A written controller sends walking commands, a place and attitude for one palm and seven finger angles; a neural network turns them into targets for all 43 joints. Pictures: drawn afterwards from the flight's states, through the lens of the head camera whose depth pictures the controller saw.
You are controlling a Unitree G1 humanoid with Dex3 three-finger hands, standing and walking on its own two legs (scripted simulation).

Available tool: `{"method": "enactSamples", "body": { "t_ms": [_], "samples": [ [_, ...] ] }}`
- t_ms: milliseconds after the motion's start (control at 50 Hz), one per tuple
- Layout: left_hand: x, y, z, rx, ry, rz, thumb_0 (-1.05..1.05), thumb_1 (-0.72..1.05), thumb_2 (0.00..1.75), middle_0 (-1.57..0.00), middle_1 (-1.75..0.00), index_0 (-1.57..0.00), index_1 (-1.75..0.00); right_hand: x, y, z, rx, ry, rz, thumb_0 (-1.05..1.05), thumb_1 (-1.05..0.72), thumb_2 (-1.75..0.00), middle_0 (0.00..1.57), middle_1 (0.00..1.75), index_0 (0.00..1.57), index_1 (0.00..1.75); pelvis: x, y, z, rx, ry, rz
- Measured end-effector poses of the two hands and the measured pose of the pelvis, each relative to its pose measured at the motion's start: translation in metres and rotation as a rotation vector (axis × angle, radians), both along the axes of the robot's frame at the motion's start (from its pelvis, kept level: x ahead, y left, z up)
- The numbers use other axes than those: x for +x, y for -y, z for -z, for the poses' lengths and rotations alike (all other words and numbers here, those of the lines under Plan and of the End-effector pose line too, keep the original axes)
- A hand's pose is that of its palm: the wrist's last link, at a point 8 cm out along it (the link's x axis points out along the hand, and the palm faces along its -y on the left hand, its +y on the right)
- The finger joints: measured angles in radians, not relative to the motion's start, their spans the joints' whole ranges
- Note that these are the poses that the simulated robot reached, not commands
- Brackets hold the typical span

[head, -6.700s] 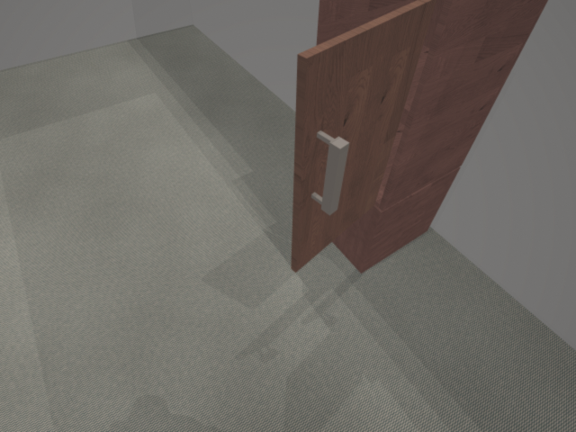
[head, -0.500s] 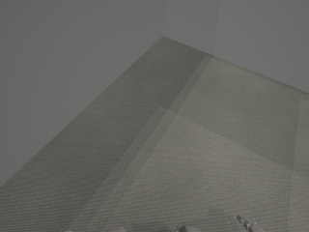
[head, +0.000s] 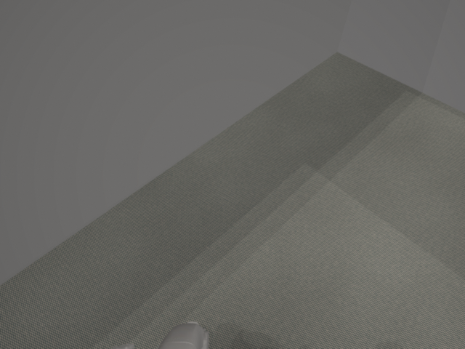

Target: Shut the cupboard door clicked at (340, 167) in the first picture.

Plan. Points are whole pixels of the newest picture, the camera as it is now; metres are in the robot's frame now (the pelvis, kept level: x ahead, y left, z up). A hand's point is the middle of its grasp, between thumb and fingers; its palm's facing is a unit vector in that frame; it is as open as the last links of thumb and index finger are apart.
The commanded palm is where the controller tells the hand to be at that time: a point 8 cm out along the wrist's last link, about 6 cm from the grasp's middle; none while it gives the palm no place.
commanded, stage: walk to a spot facing it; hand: left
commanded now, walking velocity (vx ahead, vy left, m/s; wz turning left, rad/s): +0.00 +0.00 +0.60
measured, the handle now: out of the picture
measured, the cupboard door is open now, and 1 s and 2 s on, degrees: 100 100 100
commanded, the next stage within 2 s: none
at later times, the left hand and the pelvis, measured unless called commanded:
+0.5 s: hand out of the picture +0.06 +0.24 -0.16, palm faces +0.30 -0.92 -0.26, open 7.3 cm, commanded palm none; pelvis +0.01 +0.00 +0.00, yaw +17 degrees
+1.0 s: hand out of the picture -0.07 +0.18 -0.19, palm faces +0.61 -0.76 -0.23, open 7.3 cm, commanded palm none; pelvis +0.02 -0.01 -0.02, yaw +38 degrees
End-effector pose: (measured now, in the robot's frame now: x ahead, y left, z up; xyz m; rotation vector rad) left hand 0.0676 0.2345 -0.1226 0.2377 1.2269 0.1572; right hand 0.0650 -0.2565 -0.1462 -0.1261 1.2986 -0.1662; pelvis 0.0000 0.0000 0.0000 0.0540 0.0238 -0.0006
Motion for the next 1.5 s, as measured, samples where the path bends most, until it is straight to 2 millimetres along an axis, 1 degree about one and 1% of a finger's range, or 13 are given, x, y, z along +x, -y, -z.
{"method": "enactSamples", "body": {
  "t_ms": [180,240,440,560,640,720,820,1000,1080,1180,1320,1420,1500],
  "samples": [
    [-0.066,-0.031,0.031,-0.032,-0.076,-0.191,0.0,0.92,0.9,-0.2,-0.3,-0.21,-0.3,0.087,-0.03,-0.01,-0.056,0.122,-0.215,0.01,-0.91,-0.9,0.2,0.3,0.2,0.3,0.004,-0.014,0.016,-0.034,0.0,-0.129],
    [-0.079,-0.046,0.041,-0.027,-0.108,-0.237,0.0,0.91,0.9,-0.2,-0.3,-0.21,-0.3,0.105,-0.042,-0.014,-0.077,0.18,-0.267,0.01,-0.9,-0.9,0.2,0.3,0.2,0.3,0.003,-0.02,0.021,-0.035,0.005,-0.164],
    [-0.045,-0.056,0.014,-0.004,0.032,-0.298,0.0,0.91,0.9,-0.2,-0.3,-0.2,-0.3,0.092,-0.045,-0.021,-0.077,0.102,-0.334,0.01,-0.9,-0.9,0.2,0.3,0.2,0.3,0.006,-0.012,0.004,-0.061,0.005,-0.265],
    [-0.022,-0.035,0.004,0.023,0.112,-0.311,0.0,0.91,0.9,-0.2,-0.3,-0.2,-0.3,0.083,-0.023,-0.004,-0.044,0.026,-0.342,0.01,-0.9,-0.9,0.21,0.3,0.21,0.3,0.013,0.012,0.008,-0.056,0.002,-0.336],
    [-0.025,-0.014,0.0,0.053,0.141,-0.336,0.0,0.91,0.9,-0.2,-0.3,-0.2,-0.3,0.091,-0.006,0.012,-0.028,-0.007,-0.359,0.01,-0.9,-0.9,0.21,0.3,0.2,0.3,0.018,0.027,0.014,-0.046,0.009,-0.395],
    [-0.046,0.007,-0.004,0.035,0.103,-0.399,0.0,0.91,0.9,-0.2,-0.3,-0.2,-0.3,0.107,-0.002,0.007,-0.027,-0.028,-0.407,0.01,-0.9,-0.9,0.2,0.3,0.2,0.3,0.021,0.034,0.007,-0.028,0.015,-0.454],
    [-0.079,0.026,0.002,-0.007,0.056,-0.496,0.0,0.91,0.9,-0.2,-0.3,-0.2,-0.3,0.132,-0.017,-0.003,-0.03,-0.022,-0.499,0.01,-0.91,-0.9,0.2,0.3,0.2,0.3,0.025,0.036,0.001,-0.012,0.01,-0.532],
    [-0.174,0.025,0.039,-0.058,-0.051,-0.708,0.0,0.91,0.9,-0.2,-0.3,-0.21,-0.3,0.193,-0.095,-0.011,-0.051,0.136,-0.722,0.01,-0.91,-0.9,0.2,0.3,0.2,0.3,0.015,0.015,0.02,-0.041,0.012,-0.658],
    [-0.197,0.015,0.038,-0.047,-0.097,-0.769,0.0,0.91,0.9,-0.2,-0.3,-0.2,-0.3,0.2,-0.118,-0.021,-0.061,0.186,-0.784,0.01,-0.9,-0.9,0.2,0.3,0.2,0.3,0.011,0.011,0.016,-0.053,0.017,-0.698],
    [-0.193,0.003,0.023,-0.019,-0.035,-0.807,0.0,0.91,0.9,-0.2,-0.3,-0.2,-0.3,0.197,-0.127,-0.027,-0.065,0.16,-0.832,0.01,-0.9,-0.9,0.2,0.3,0.2,0.3,0.012,0.009,0.006,-0.064,0.022,-0.745],
    [-0.163,0.0,0.009,0.024,0.062,-0.832,0.0,0.91,0.9,-0.2,-0.3,-0.2,-0.3,0.195,-0.116,-0.017,-0.048,0.081,-0.865,0.01,-0.9,-0.9,0.21,0.3,0.21,0.3,0.026,0.019,0.004,-0.065,0.022,-0.825],
    [-0.141,0.012,0.004,0.075,0.123,-0.855,0.0,0.91,0.9,-0.2,-0.3,-0.2,-0.3,0.209,-0.102,0.005,-0.029,0.028,-0.878,0.01,-0.9,-0.9,0.21,0.3,0.21,0.3,0.045,0.034,0.014,-0.048,0.012,-0.89],
    [-0.142,0.038,-0.002,0.073,0.115,-0.899,0.0,0.91,0.9,-0.2,-0.3,-0.2,-0.3,0.225,-0.101,0.008,-0.035,-0.004,-0.915,0.01,-0.9,-0.9,0.2,0.3,0.2,0.3,0.051,0.039,0.01,-0.038,0.025,-0.953]
  ]
}}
